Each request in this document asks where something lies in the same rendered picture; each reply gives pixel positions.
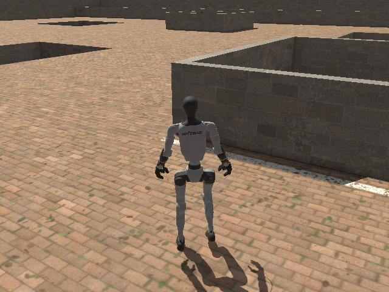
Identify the robot left forearm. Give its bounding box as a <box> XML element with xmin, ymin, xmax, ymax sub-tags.
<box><xmin>157</xmin><ymin>148</ymin><xmax>168</xmax><ymax>169</ymax></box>

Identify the robot right forearm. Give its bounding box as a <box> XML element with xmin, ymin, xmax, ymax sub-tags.
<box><xmin>217</xmin><ymin>145</ymin><xmax>230</xmax><ymax>167</ymax></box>

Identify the humanoid robot head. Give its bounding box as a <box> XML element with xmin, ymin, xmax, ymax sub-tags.
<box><xmin>181</xmin><ymin>96</ymin><xmax>202</xmax><ymax>126</ymax></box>

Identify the right robot upper arm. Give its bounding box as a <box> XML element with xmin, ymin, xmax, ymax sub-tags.
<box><xmin>204</xmin><ymin>122</ymin><xmax>223</xmax><ymax>155</ymax></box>

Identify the left robot hand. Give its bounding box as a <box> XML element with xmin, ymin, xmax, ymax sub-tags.
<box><xmin>155</xmin><ymin>166</ymin><xmax>169</xmax><ymax>179</ymax></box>

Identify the right robot hand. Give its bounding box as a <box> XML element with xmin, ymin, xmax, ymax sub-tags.
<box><xmin>218</xmin><ymin>163</ymin><xmax>232</xmax><ymax>176</ymax></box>

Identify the robot right foot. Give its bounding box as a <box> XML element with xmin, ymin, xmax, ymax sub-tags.
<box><xmin>205</xmin><ymin>230</ymin><xmax>215</xmax><ymax>242</ymax></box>

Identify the left robot upper arm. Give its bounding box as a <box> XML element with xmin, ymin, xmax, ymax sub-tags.
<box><xmin>163</xmin><ymin>123</ymin><xmax>179</xmax><ymax>157</ymax></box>

